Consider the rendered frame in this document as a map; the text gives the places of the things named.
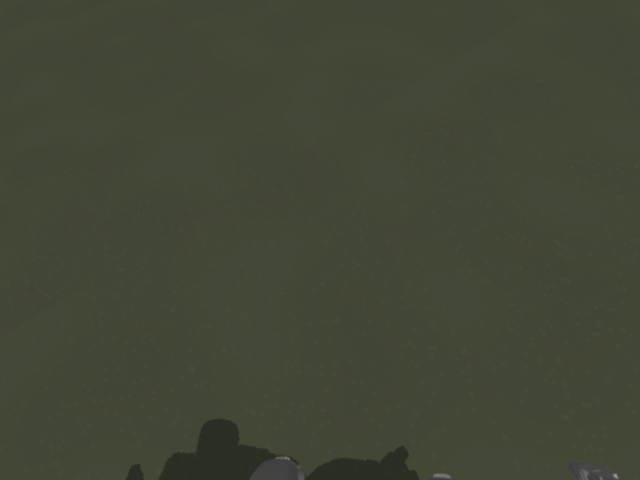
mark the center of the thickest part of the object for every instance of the right robot hand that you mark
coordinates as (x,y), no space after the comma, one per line
(585,471)

